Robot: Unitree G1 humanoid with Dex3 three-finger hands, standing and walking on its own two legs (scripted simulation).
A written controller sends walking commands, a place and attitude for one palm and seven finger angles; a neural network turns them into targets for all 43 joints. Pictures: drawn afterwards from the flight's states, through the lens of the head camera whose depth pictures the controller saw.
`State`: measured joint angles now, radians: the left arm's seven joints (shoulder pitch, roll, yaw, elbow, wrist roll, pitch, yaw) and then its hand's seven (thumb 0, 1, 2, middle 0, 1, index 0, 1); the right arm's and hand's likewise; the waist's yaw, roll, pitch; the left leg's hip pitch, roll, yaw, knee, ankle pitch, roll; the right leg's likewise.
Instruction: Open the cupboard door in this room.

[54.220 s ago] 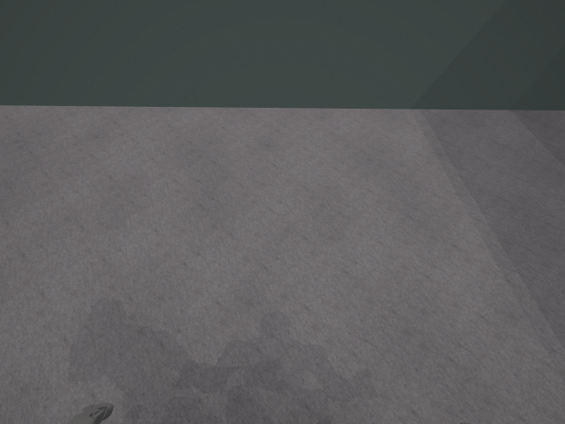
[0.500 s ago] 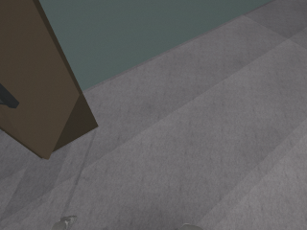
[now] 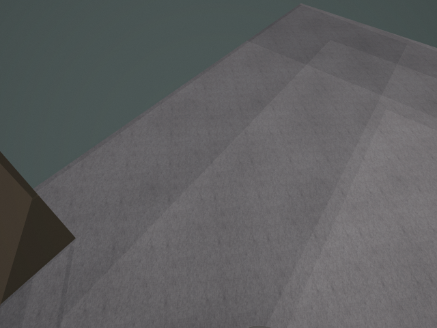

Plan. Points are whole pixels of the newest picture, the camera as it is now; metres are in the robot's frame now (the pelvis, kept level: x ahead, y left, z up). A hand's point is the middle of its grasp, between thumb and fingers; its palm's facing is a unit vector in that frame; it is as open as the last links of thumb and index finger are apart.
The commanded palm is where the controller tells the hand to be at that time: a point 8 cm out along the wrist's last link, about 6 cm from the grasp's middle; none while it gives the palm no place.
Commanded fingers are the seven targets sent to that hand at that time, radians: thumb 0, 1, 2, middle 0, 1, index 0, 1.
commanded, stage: walk to a spot facing it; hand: left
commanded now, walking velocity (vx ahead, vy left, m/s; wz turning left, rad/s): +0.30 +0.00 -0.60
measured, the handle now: out of the picture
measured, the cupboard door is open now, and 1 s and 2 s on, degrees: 45 45 45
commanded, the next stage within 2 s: turn to face it in 1.22 s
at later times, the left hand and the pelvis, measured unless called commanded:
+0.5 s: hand (197, 235) +0.35 +0.06 -0.16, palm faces -0.31 -0.93 -0.21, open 7.4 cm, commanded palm none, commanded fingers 0.00 0.90 0.90 -0.20 -0.30 -0.20 -0.30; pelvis +0.19 -0.09 -0.01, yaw -16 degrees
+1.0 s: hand (207, 199) +0.47 +0.05 -0.18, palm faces -0.34 -0.93 -0.15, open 7.4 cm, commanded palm none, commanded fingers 0.00 0.90 0.90 -0.20 -0.30 -0.20 -0.30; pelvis +0.46 -0.13 -0.01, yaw -27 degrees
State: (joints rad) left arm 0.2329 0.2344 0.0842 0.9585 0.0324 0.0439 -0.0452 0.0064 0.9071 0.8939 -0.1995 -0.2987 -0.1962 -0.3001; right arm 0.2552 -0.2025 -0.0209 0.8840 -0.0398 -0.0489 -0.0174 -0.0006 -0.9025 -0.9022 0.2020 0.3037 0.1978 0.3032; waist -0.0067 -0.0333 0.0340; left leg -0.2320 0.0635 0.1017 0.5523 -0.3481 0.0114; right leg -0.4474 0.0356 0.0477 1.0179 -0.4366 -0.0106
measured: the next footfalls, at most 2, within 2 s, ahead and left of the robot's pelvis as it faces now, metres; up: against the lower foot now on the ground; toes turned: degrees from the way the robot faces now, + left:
right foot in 0.34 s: +0.24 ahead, -0.15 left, +0.00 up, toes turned -20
left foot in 0.90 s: +0.57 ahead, -0.07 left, +0.00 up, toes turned -18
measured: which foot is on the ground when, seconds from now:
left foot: down 0.00-0.34, up 0.36-0.88, down 0.90-1.00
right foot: up 0.00-0.32, down 0.34-0.88, up 0.90-1.00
